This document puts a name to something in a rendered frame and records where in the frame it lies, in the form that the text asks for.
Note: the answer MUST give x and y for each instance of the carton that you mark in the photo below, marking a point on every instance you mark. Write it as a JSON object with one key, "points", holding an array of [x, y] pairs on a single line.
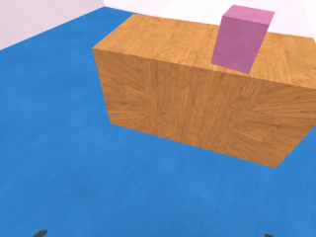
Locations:
{"points": [[240, 36]]}

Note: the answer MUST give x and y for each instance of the pedestal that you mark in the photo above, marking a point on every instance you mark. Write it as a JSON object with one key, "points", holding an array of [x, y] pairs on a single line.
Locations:
{"points": [[157, 77]]}

